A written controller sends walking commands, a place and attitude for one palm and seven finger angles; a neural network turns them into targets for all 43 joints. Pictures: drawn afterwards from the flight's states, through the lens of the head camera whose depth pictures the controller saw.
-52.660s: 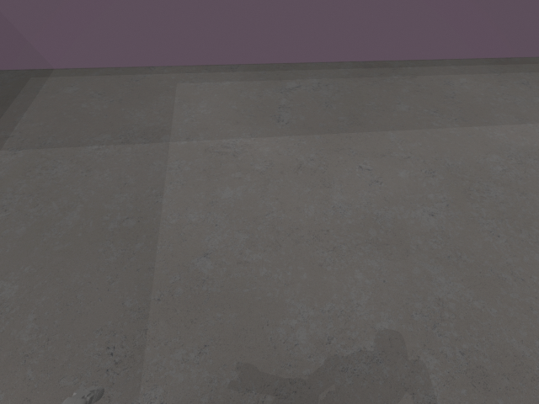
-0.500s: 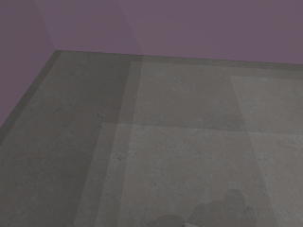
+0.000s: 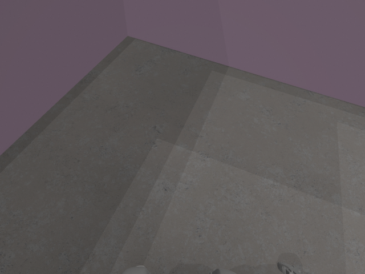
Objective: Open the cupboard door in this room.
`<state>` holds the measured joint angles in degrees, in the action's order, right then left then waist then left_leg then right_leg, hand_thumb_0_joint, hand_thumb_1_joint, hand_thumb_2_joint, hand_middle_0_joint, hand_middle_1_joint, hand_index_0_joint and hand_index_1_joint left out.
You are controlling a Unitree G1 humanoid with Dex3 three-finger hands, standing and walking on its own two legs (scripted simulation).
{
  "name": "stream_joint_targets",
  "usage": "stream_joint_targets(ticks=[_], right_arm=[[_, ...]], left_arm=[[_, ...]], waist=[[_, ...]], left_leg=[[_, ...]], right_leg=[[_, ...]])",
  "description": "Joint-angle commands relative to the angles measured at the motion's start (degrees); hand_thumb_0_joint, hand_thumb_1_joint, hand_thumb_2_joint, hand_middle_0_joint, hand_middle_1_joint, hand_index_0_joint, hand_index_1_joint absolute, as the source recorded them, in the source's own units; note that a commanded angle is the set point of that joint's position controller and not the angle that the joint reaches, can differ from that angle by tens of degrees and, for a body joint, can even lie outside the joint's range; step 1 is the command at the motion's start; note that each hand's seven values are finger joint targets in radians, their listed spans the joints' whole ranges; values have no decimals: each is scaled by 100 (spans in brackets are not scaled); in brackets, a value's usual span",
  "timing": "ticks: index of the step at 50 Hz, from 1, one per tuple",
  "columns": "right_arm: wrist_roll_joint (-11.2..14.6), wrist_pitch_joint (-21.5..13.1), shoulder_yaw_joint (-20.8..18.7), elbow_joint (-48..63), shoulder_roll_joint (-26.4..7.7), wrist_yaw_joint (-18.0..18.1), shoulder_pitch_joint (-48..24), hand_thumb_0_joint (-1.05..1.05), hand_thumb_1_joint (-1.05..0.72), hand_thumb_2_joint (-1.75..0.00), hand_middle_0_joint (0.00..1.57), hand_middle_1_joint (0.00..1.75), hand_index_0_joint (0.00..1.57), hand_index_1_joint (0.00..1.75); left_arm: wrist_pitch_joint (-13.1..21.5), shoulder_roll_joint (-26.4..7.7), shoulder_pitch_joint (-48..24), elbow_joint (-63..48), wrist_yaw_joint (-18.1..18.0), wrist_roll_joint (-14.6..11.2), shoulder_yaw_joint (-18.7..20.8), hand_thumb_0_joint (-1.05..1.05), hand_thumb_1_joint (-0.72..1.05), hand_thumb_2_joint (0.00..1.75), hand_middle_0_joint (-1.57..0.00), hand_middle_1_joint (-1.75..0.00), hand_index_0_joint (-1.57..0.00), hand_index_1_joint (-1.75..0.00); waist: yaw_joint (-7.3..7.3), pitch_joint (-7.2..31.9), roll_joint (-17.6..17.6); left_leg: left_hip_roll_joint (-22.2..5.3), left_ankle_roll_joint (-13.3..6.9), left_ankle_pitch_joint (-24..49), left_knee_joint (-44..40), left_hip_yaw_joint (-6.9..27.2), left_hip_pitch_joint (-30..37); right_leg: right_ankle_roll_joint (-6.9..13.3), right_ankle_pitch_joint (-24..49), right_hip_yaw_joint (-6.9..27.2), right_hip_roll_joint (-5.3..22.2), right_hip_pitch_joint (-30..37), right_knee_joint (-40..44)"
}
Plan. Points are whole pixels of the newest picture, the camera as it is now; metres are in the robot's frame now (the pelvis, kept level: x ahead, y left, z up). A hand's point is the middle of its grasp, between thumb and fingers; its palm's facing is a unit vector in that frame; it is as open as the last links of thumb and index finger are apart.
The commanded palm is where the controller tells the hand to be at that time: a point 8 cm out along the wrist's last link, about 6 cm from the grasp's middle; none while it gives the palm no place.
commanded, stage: turn to face it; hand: left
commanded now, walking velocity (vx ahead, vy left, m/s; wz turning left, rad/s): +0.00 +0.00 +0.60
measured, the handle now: out of the picture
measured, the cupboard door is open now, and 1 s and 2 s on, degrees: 40 40 40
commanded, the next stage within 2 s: none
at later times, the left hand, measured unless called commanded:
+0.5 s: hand out of the picture +0.05 +0.14 -0.14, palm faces +0.29 -0.92 -0.26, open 7.4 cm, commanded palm none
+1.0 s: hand out of the picture +0.03 +0.19 -0.14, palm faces +0.55 -0.78 -0.29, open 7.4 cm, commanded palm none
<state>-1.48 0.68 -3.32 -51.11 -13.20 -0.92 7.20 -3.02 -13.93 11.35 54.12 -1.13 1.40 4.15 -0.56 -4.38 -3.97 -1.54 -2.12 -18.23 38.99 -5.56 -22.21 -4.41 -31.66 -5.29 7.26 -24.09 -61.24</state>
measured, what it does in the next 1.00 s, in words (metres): steps on the spot, turning left: right foot, then left foot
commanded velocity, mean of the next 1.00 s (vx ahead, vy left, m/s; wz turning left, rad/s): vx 0.00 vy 0.00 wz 0.60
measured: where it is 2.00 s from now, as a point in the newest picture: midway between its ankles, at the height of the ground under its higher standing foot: outside the picture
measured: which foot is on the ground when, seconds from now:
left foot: down 0.00-0.26, up 0.28-0.62, down 0.64-1.00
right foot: up 0.00-0.24, down 0.26-0.64, up 0.66-1.00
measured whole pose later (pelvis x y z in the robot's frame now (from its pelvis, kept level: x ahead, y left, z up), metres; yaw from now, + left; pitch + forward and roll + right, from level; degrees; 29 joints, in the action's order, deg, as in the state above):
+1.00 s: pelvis +0.05 -0.06 +0.01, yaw +35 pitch +2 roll +0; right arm -1.5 2.8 -3.5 -53.1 -13.1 -0.6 10.6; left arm -2.3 -14.2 7.0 49.3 -0.6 0.8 3.9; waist -1.3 -5.3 0.6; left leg 1.2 0.6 -15.6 31.4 4.8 -17.3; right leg -4.4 -21.5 -0.9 2.4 -20.4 -40.6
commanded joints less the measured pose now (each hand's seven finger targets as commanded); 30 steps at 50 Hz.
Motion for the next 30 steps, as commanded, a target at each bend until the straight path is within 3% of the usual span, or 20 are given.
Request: stream_joint_targets(ticks=[1,4,8,10,11,12,13,14,15,17,18,23,26,29,30], right_arm=[[-16,-58,-254,215,-1115,192,506,0,-90,-90,20,30,20,30],[-12,-45,-299,274,-1194,168,432,0,-90,-90,20,30,20,30],[-22,48,-350,352,-1223,124,161,0,-90,-90,20,30,20,30],[7,97,-361,442,-1211,108,-110,0,-90,-90,20,30,20,30],[46,109,-352,511,-1086,94,-244,0,-90,-90,20,30,20,30],[106,113,-306,603,-737,47,-189,0,-90,-90,20,30,20,30],[93,108,-280,706,-580,15,-300,0,-90,-90,20,30,20,30],[52,169,-318,617,-769,11,-259,0,-90,-90,20,30,20,30],[53,219,-332,480,-668,-4,-224,0,-90,-90,20,30,20,30],[58,266,-284,290,-548,-76,-30,0,-90,-90,20,30,20,30],[57,273,-242,260,-461,-96,-41,0,-90,-90,20,30,20,30],[88,231,-123,303,-253,-112,-466,0,-90,-90,20,30,20,30],[113,187,-97,350,-245,-107,-511,0,-90,-90,20,30,20,30],[99,128,-118,297,-360,-83,-153,0,-90,-90,20,30,20,30],[73,100,-159,242,-519,-76,150,0,-90,-90,20,30,20,30]], left_arm=[[200,-360,-259,-621,50,-29,96,0,90,90,-20,-30,-20,-30],[185,-332,-182,-653,51,-56,71,0,90,90,-20,-30,-20,-30],[206,-336,-51,-725,49,-63,57,0,90,90,-20,-30,-20,-30],[240,-422,333,-665,36,-72,83,0,90,90,-20,-30,-20,-30],[293,-571,613,-621,14,-53,134,0,90,90,-20,-30,-20,-30],[370,-1077,813,-637,-36,48,225,0,90,90,-20,-30,-20,-30],[357,-1439,720,-691,-59,66,240,0,90,90,-20,-30,-20,-30],[380,-1222,522,-739,-93,17,194,0,90,90,-20,-30,-20,-30],[369,-1023,193,-797,-102,3,151,0,90,90,-20,-30,-20,-30],[364,-674,-234,-912,-108,-2,58,0,90,90,-20,-30,-20,-30],[392,-643,-195,-917,-110,2,44,0,90,90,-20,-30,-20,-30],[414,-861,499,-627,-105,14,128,0,90,90,-20,-30,-20,-30],[391,-1018,547,-568,-86,35,203,0,90,90,-20,-30,-20,-30],[372,-1067,431,-531,-46,0,254,0,90,90,-20,-30,-20,-30],[359,-1043,357,-563,-18,-39,261,0,90,90,-20,-30,-20,-30]], waist=[[-121,768,1393],[-98,1004,1184],[-36,847,1384],[183,788,1338],[353,790,924],[439,845,-549],[495,662,-1577],[363,565,-1398],[176,431,-1287],[-80,460,-766],[-72,479,-746],[297,733,-640],[342,726,-796],[141,865,-612],[-63,986,-376]], left_leg=[[-1436,-697,3574,-1664,1719,1458],[-1316,-707,3472,-1563,1567,1548],[-1149,-626,2764,-1537,1800,997],[-1003,-486,2167,-1320,1905,377],[-700,-246,1453,-943,1751,-117],[55,197,-60,186,1099,-1043],[546,441,-1858,1818,573,-1393],[219,371,-1640,2838,982,-1298],[122,429,-1263,3389,953,-1354],[-36,542,-605,3468,758,-1152],[-49,586,-529,3193,628,-1070],[35,633,-811,1315,141,-807],[55,538,-842,553,-43,-416],[130,428,-100,-637,-196,413],[112,340,530,-1250,-148,1115]], right_leg=[[-65,591,510,-87,-1038,-444],[-60,613,425,-279,-570,412],[10,742,228,-552,238,1704],[57,1377,140,-649,1103,2641],[107,1874,245,-470,1760,3490],[471,2012,1598,767,2411,4425],[1178,2682,2718,2130,1995,4699],[1362,2673,2474,2039,1487,4576],[1284,2688,2132,1695,1296,4488],[1083,3387,938,1173,1255,4202],[1018,3743,635,1078,1365,4129],[1066,5218,208,1223,2479,3717],[1100,5256,84,1403,2417,3560],[834,5021,-236,1383,2151,2991],[607,4746,-455,1274,1720,2447]])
